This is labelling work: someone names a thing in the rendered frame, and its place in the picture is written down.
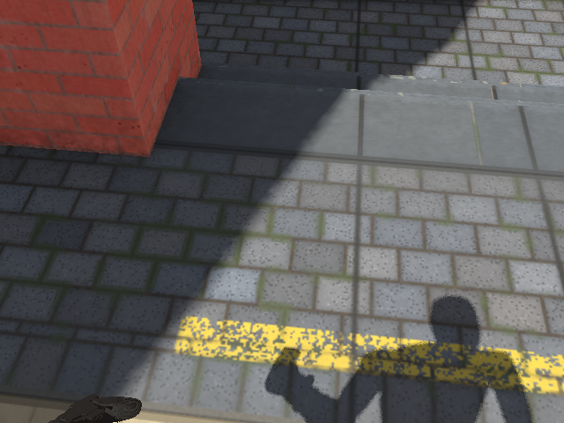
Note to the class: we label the robot left hand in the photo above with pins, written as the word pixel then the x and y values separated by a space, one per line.
pixel 93 409

